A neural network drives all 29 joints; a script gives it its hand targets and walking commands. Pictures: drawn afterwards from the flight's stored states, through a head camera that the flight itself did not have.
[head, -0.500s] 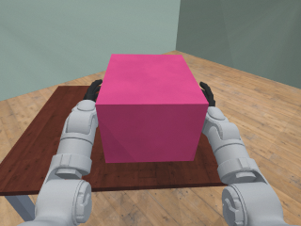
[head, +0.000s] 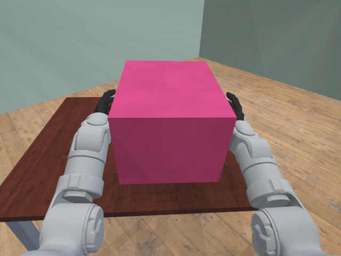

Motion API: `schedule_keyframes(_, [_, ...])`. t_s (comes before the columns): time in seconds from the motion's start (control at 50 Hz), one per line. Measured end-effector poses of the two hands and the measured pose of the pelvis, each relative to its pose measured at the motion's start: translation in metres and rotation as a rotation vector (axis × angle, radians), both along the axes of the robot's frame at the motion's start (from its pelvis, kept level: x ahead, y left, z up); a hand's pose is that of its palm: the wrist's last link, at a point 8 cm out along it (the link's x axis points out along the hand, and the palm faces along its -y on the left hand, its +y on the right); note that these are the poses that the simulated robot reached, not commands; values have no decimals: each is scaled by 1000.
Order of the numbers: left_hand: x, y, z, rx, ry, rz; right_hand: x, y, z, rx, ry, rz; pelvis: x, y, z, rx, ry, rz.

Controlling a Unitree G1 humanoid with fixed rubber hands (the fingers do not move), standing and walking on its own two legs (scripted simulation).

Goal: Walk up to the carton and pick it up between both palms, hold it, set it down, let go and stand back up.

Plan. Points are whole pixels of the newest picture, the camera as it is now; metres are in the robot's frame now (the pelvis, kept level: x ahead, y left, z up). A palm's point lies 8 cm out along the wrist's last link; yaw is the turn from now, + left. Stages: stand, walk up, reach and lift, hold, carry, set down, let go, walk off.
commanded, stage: hold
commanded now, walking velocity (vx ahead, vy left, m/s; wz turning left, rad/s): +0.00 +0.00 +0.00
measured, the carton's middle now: (168, 115) +0.41 +0.01 +0.20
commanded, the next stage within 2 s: set down in 0.10 s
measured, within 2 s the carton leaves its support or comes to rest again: neither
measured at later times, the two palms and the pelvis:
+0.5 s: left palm (101, 115) +0.40 +0.18 +0.20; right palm (230, 114) +0.39 -0.14 +0.21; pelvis +0.01 +0.00 +0.00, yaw +0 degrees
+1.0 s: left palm (107, 123) +0.43 +0.17 +0.16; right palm (225, 132) +0.40 -0.14 +0.15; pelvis +0.04 +0.01 +0.00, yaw +0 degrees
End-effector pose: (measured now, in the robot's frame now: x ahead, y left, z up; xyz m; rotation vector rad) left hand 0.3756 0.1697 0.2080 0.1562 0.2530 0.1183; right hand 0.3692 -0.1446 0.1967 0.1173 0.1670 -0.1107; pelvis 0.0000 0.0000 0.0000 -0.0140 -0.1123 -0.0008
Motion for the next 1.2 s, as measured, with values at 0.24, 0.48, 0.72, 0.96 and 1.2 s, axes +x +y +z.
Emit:
schedule_keyframes(0.24, [-1, 1, 7, 2, -32, 3, 2, 1, 13, 4, -33, 5, 0, 0, 0, 0, 0, 0])
schedule_keyframes(0.48, [18, 7, -1, -8, -94, -16, 23, 5, 16, -144, -115, 29, 9, 1, 1, 6, 12, 4])
schedule_keyframes(0.72, [56, -1, -43, -22, -43, -48, 44, -2, -52, -114, -61, -22, 36, 4, 3, 3, 40, 4])
schedule_keyframes(0.96, [52, 5, -48, -50, -65, -56, 37, 4, -52, -98, -82, -42, 41, 9, 3, 0, 21, 6])
schedule_keyframes(1.2, [39, 3, -58, -56, -46, -72, 21, 1, -57, -172, -67, -42, 28, 8, 3, 1, 2, 6])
